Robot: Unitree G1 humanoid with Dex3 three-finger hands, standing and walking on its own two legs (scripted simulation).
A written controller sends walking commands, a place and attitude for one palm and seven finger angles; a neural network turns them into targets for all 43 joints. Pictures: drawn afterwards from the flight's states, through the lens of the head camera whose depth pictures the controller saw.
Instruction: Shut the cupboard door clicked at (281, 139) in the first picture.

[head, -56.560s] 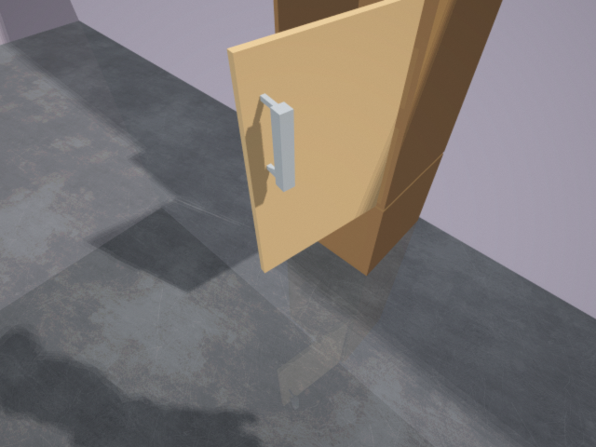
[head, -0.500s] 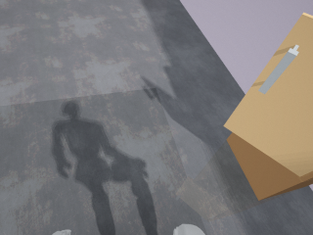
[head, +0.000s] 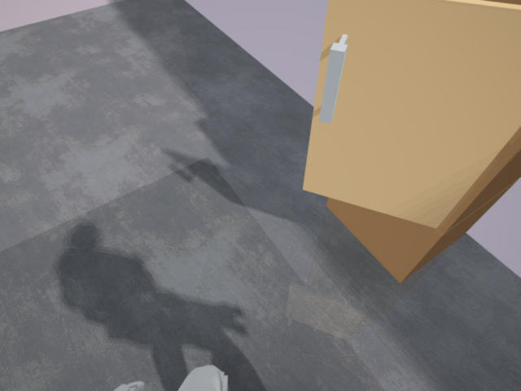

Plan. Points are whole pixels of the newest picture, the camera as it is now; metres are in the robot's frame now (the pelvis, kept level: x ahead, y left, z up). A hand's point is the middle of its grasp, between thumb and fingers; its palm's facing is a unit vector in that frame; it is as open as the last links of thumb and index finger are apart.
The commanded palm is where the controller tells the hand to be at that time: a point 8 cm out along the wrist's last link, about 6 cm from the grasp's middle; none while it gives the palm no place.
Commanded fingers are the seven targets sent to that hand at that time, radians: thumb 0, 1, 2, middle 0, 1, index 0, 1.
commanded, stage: turn to face it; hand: left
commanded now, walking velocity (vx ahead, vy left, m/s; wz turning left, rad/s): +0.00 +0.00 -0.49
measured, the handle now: (334, 80) +0.69 -0.12 +0.08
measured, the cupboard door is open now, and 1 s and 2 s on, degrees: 35 35 35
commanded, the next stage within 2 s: take the last steps up to it in 0.42 s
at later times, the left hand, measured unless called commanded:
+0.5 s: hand out of the picture +0.14 +0.24 -0.17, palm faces -0.19 -0.96 -0.23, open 7.4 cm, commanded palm none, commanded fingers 0.00 0.90 0.90 -0.20 -0.30 -0.20 -0.30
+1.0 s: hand (172, 387) +0.15 +0.18 -0.20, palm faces -0.27 -0.95 -0.13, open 7.3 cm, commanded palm none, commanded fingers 0.00 0.90 0.90 -0.20 -0.30 -0.20 -0.30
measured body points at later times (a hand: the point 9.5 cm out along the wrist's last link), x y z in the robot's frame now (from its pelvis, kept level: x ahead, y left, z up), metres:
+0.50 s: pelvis +0.02 +0.05 +0.00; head +0.06 +0.05 +0.45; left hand +0.15 +0.29 -0.15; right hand +0.02 -0.21 -0.14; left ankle +0.03 +0.15 -0.74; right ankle -0.05 -0.09 -0.68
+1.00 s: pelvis +0.10 +0.01 -0.02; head +0.12 +0.03 +0.43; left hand +0.17 +0.23 -0.19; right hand +0.06 -0.25 -0.14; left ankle +0.16 +0.10 -0.74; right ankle -0.04 -0.08 -0.72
